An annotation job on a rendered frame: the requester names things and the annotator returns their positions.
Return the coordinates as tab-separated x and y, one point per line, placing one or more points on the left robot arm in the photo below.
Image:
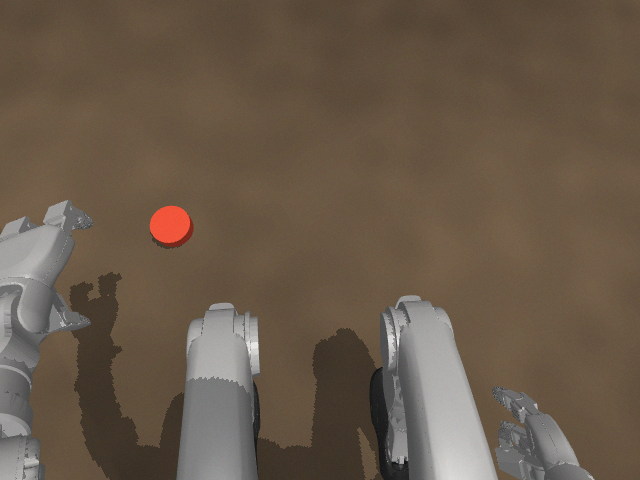
25	307

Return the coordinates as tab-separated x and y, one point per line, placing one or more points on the right robot arm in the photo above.
567	472

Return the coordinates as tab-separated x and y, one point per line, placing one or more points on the right robot foot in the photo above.
379	416

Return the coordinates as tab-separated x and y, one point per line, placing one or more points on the right robot hand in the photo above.
539	447

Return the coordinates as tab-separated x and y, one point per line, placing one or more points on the left robot hand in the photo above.
41	253

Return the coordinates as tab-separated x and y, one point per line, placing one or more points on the tin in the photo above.
171	226

